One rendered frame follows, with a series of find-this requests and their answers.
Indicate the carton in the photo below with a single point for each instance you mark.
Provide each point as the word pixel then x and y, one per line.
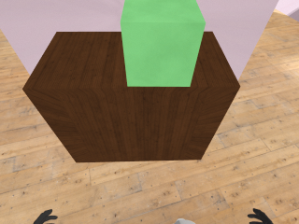
pixel 161 41

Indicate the pedestal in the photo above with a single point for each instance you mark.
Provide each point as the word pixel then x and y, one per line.
pixel 79 87

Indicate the left robot hand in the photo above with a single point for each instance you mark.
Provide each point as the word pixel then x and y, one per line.
pixel 45 216

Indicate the right robot hand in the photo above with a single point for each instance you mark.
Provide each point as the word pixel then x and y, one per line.
pixel 261 216

